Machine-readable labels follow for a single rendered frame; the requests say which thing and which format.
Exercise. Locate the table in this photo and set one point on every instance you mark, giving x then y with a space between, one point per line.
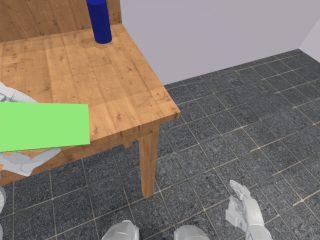
48 52

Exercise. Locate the robot right thigh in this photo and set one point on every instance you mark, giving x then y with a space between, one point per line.
189 232

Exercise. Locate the left robot hand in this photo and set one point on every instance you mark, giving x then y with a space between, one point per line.
17 162

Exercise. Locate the robot left thigh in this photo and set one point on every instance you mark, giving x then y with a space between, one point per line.
122 231

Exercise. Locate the right robot hand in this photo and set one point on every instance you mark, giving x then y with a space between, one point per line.
247 212

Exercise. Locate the robot thigh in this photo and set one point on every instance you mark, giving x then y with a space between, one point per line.
189 232
122 231

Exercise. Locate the sponge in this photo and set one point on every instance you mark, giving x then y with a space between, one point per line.
32 126

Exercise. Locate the robot right forearm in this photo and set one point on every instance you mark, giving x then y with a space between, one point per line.
257 232

